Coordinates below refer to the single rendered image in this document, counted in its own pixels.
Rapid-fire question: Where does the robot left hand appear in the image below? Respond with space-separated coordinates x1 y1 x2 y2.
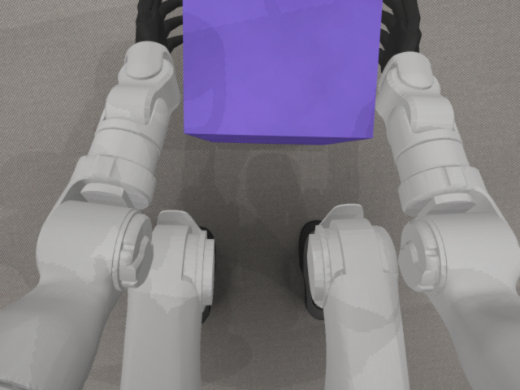
136 0 183 54

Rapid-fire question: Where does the carton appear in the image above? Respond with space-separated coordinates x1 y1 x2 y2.
183 0 383 145

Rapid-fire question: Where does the robot right forearm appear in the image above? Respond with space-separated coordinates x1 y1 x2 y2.
375 51 520 278

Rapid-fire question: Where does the robot right hand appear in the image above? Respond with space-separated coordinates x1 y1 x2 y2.
379 0 422 73

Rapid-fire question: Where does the robot right foot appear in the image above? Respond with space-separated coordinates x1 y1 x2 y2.
299 220 324 320

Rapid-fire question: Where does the robot left upper arm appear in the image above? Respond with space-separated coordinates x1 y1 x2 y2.
0 200 154 390

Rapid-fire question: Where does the robot foot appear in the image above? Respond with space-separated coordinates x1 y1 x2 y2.
198 226 216 324
299 220 324 320

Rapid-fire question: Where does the robot left forearm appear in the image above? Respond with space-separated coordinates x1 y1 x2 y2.
36 41 181 273

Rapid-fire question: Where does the robot right upper arm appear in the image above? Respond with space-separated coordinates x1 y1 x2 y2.
398 212 520 390

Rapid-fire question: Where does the robot left foot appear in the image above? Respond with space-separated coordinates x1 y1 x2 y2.
198 226 216 324

